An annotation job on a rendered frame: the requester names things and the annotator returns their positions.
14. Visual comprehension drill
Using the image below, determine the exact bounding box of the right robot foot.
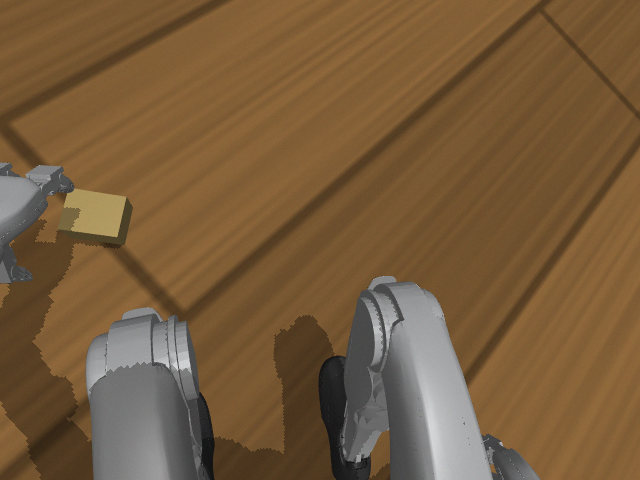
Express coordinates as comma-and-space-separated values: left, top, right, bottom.
319, 356, 371, 480

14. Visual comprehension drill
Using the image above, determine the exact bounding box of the right robot hand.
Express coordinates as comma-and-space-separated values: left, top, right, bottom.
482, 434, 541, 480

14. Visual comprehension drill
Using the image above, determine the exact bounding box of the small box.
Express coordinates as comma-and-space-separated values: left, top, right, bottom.
58, 189, 133, 245

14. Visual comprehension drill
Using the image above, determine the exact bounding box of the left robot hand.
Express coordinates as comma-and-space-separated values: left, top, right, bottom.
0, 162, 74, 283

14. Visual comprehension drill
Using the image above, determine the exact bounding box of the left robot foot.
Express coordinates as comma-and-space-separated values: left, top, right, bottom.
197, 392, 215, 480

